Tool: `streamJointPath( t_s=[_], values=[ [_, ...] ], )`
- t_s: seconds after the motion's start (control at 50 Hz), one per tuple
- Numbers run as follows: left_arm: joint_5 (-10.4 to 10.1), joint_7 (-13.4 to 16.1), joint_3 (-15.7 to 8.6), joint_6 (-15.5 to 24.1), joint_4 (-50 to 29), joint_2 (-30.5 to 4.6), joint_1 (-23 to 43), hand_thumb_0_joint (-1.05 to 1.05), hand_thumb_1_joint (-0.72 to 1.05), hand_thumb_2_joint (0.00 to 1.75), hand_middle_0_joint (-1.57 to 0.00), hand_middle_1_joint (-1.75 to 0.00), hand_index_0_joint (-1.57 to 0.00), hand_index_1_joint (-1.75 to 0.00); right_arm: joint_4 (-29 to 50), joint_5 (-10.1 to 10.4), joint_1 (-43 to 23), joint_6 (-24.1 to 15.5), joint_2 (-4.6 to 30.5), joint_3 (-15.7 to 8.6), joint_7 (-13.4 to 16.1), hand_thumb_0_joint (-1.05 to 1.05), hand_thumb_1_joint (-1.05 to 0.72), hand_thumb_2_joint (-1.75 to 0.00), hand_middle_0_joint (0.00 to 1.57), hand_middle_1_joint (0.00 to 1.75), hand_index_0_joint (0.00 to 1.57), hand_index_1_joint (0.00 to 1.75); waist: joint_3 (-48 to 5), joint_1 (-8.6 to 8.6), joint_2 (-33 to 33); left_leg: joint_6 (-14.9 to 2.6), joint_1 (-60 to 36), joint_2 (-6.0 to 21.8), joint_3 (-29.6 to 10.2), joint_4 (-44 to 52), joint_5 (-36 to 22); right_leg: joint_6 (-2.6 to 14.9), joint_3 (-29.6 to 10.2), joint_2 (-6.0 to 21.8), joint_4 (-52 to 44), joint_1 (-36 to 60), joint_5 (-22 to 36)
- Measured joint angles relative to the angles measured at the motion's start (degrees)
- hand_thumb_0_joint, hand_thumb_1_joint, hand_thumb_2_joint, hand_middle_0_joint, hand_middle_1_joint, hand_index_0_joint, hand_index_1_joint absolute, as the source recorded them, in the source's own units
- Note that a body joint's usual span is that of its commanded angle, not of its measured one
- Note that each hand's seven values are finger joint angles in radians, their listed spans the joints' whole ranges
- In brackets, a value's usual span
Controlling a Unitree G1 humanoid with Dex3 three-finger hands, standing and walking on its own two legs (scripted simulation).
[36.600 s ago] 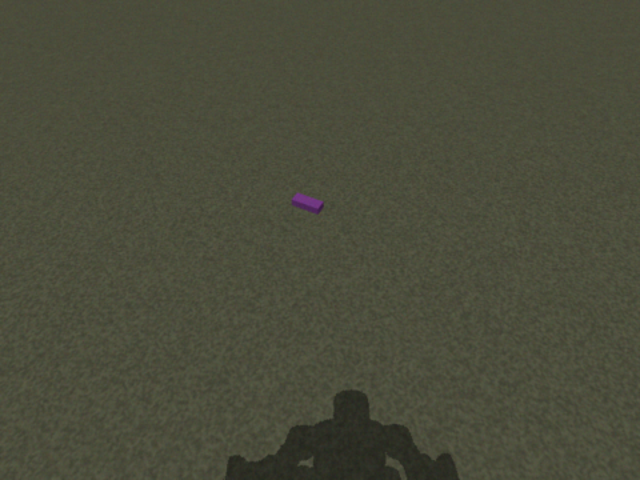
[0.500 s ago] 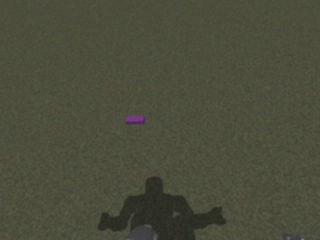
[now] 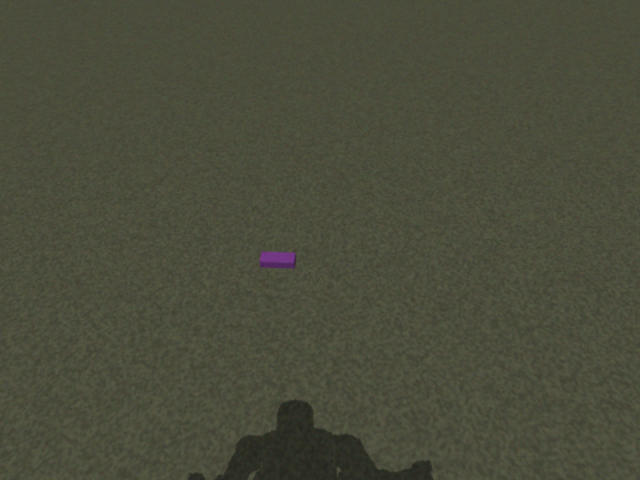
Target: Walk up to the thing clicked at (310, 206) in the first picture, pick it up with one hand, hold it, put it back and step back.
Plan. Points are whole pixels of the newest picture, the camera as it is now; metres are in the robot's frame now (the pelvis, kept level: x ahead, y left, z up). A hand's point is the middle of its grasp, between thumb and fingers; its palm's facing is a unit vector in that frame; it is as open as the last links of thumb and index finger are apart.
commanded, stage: step back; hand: left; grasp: from above
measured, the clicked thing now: (278, 260) +1.09 +0.22 -0.74
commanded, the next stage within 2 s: stand in 0.54 s
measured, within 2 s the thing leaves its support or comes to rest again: neither
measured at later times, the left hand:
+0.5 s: hand out of the picture +0.14 +0.29 -0.14, palm faces -0.02 -0.93 -0.37, open 7.4 cm
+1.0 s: hand out of the picture +0.12 +0.27 -0.14, palm faces -0.04 -0.94 -0.33, open 7.4 cm
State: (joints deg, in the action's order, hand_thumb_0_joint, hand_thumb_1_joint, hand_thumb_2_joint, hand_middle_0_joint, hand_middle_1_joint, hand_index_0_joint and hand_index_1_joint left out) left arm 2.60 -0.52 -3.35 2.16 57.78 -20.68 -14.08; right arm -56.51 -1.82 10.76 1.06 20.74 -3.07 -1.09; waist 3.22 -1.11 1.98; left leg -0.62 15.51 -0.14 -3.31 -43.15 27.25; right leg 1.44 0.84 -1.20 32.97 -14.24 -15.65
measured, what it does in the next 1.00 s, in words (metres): stands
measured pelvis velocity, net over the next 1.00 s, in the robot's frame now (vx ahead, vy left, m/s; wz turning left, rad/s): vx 0.03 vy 0.02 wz -0.01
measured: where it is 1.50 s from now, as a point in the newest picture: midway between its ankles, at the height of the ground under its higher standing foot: outside the picture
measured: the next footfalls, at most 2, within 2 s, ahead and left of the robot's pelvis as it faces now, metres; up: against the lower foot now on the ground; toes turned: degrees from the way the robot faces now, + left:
none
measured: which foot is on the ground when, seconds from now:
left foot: down 0.00-1.00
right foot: down 0.00-1.00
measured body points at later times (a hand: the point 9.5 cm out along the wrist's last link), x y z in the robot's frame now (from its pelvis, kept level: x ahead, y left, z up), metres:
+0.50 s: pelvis +0.04 +0.03 +0.01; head +0.06 +0.03 +0.45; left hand +0.14 +0.34 -0.12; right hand +0.13 -0.26 -0.12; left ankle +0.04 +0.15 -0.73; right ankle +0.03 -0.11 -0.73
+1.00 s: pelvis +0.03 +0.02 +0.02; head +0.04 +0.02 +0.47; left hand +0.12 +0.32 -0.11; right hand +0.12 -0.28 -0.11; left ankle +0.04 +0.15 -0.73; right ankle +0.03 -0.11 -0.73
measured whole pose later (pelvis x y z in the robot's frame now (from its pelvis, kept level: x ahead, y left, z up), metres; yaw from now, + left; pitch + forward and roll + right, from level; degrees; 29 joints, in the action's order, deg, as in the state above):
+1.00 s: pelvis +0.03 +0.02 +0.02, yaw +0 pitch -3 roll +0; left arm 0.8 -0.3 0.0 1.1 65.8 -19.5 -4.1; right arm -65.0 -0.6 3.5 -1.0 19.8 -0.7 -0.6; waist 4.1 0.4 0.0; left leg 0.7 5.8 1.1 1.1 -18.6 9.9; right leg -0.9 -0.6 0.8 18.6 -5.5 -10.2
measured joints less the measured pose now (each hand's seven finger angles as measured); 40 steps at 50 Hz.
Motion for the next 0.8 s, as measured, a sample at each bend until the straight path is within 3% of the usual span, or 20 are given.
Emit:
streamJointPath(
  t_s=[0.06, 0.12, 0.16, 0.18, 0.2, 0.28, 0.32, 0.36, 0.56, 0.8],
  values=[
    [0.00, 0.17, 0.33, 0.55, -0.72, 0.88, 0.45, 0.00, 0.90, 0.90, -0.20, -0.30, -0.20, -0.30, -0.26, 0.13, -0.07, -0.39, 0.92, -0.29, -0.04, 0.01, -0.90, -0.90, 0.21, 0.30, 0.21, 0.30, 0.39, -0.73, 0.12, 0.00, 2.73, -0.71, -0.38, -4.09, 0.42, -0.13, 0.06, 0.96, -0.78, 0.37, 0.08],
    [0.08, 0.05, 0.60, 0.47, -1.06, 0.85, 0.93, 0.00, 0.90, 0.90, -0.20, -0.30, -0.20, -0.30, -0.56, 0.05, -0.05, -1.01, 1.47, -0.56, -0.27, 0.01, -0.90, -0.90, 0.20, 0.30, 0.21, 0.30, 0.50, -0.84, -0.24, 0.25, 3.00, 0.48, 0.94, 0.01, -0.66, -0.98, 0.20, 2.05, -0.85, 0.30, -0.14],
    [-0.14, -0.05, 0.85, -0.01, -1.20, 0.43, 1.38, 0.00, 0.90, 0.90, -0.20, -0.30, -0.20, -0.30, -0.81, -0.13, 0.07, -1.51, 1.60, -0.85, -0.33, 0.01, -0.90, -0.90, 0.20, 0.30, 0.21, 0.30, 0.54, -0.54, -0.75, 0.35, 1.16, 0.92, 2.00, 6.84, -4.43, -1.79, 0.31, 2.93, 0.53, -0.18, -1.18],
    [-0.30, -0.04, 1.00, -0.33, -1.22, 0.14, 1.69, 0.00, 0.90, 0.90, -0.20, -0.30, -0.20, -0.30, -1.07, -0.31, -0.09, -1.73, 1.48, -1.02, -0.18, 0.01, -0.90, -0.90, 0.20, 0.30, 0.21, 0.30, 0.79, -0.43, -1.35, 0.56, 0.44, 0.48, 2.46, 8.90, -9.46, -2.26, 0.01, 3.59, 1.79, -0.53, -1.97],
    [-0.53, 0.03, 1.13, -0.70, -1.19, -0.18, 1.88, 0.00, 0.90, 0.90, -0.20, -0.30, -0.20, -0.30, -1.35, -0.57, -0.32, -1.91, 1.15, -1.08, 0.03, 0.01, -0.90, -0.90, 0.20, 0.30, 0.21, 0.30, 0.93, -0.47, -2.20, 0.66, 0.04, -0.08, 3.18, 9.49, -11.99, -2.25, -0.69, 4.19, 3.01, -0.94, -2.72],
    [-1.38, 0.21, 1.25, -1.73, 0.03, -1.26, 2.57, 0.00, 0.90, 0.90, -0.20, -0.30, -0.20, -0.30, -1.93, -0.65, -0.92, -2.39, -0.53, -0.11, 0.19, 0.01, -0.90, -0.90, 0.20, 0.30, 0.21, 0.30, 0.15, 0.36, -3.38, 0.12, -0.50, 0.15, 4.29, 9.40, -10.42, -0.76, -2.68, 2.71, 6.80, -2.00, -10.20],
    [-1.61, 0.38, 1.12, -1.36, 0.52, -1.74, 3.21, 0.00, 0.90, 0.90, -0.20, -0.30, -0.20, -0.30, -2.15, -0.53, -1.42, -2.49, -1.23, 0.43, 0.21, 0.01, -0.90, -0.90, 0.20, 0.30, 0.21, 0.30, 0.32, 0.48, -3.66, 0.24, -1.00, 0.58, 4.68, 9.47, -9.90, -0.54, -2.17, 2.47, 2.97, -0.57, -7.74],
    [-1.62, 0.62, 1.04, -0.78, 1.19, -1.52, 4.20, 0.00, 0.90, 0.90, -0.20, -0.30, -0.20, -0.30, -2.63, 0.01, -2.27, -2.22, -1.45, 0.74, 0.33, 0.01, -0.90, -0.90, 0.21, 0.30, 0.21, 0.30, 0.94, 0.72, -2.77, 0.56, -1.48, 1.44, 4.41, 9.00, -9.26, -1.77, -1.73, 1.80, -0.81, 1.33, -0.70],
    [-1.85, 0.91, 2.16, -0.38, 1.90, -0.35, 8.43, 0.00, 0.90, 0.90, -0.20, -0.30, -0.20, -0.30, -4.47, 1.08, -5.91, -2.14, -1.87, 1.21, 0.97, 0.01, -0.90, -0.90, 0.21, 0.30, 0.21, 0.30, 0.76, 1.04, -1.76, 0.52, -4.43, 1.03, 4.92, 12.43, -9.78, -2.72, -2.14, 2.25, -2.81, 3.56, -1.68],
    [-2.10, 0.50, 3.37, -0.92, 5.48, 1.25, 11.32, 0.00, 0.90, 0.90, -0.20, -0.30, -0.20, -0.30, -6.77, 1.41, -8.16, -2.20, -1.27, 2.18, 0.64, 0.01, -0.90, -0.90, 0.21, 0.30, 0.21, 0.30, 1.06, 1.58, -2.01, 0.94, -9.13, 0.90, 4.71, 21.90, -15.19, -2.68, -1.79, 2.35, -11.58, 8.03, 3.24]
  ],
)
